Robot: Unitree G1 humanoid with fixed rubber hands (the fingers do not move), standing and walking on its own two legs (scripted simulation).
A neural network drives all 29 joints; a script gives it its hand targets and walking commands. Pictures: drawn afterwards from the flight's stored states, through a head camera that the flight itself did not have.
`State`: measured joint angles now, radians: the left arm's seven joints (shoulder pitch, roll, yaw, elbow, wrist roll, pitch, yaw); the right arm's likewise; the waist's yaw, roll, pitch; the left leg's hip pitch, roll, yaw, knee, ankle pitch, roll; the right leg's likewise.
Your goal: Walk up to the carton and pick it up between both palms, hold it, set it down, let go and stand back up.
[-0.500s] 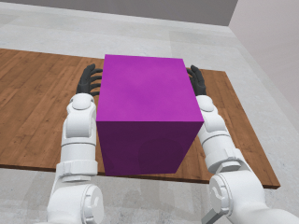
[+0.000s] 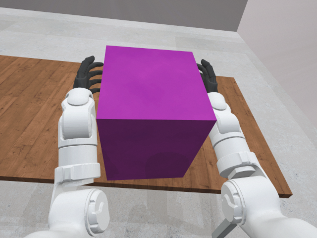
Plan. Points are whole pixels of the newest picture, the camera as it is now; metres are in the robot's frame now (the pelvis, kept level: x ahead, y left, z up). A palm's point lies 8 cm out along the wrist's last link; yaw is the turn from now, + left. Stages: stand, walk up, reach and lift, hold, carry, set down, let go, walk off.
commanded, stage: reach and lift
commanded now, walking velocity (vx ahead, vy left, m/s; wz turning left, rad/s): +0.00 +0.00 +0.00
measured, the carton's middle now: (148, 118) +0.35 +0.00 +0.15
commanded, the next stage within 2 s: hold in 0.88 s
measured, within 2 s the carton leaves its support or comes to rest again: neither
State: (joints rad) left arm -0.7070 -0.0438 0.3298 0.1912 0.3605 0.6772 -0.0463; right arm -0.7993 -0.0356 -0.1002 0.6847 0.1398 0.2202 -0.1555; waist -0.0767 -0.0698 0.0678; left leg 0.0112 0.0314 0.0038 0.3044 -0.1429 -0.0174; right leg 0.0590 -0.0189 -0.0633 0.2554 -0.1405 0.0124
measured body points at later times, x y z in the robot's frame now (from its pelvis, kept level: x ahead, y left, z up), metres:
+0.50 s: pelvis +0.01 +0.00 +0.00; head -0.04 +0.03 +0.45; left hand +0.39 +0.16 +0.22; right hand +0.40 -0.14 +0.23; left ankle +0.03 +0.13 -0.75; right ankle +0.01 -0.12 -0.75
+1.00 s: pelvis +0.00 -0.01 +0.00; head -0.06 +0.02 +0.44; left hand +0.38 +0.16 +0.25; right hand +0.39 -0.14 +0.25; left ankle +0.03 +0.13 -0.75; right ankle +0.01 -0.12 -0.75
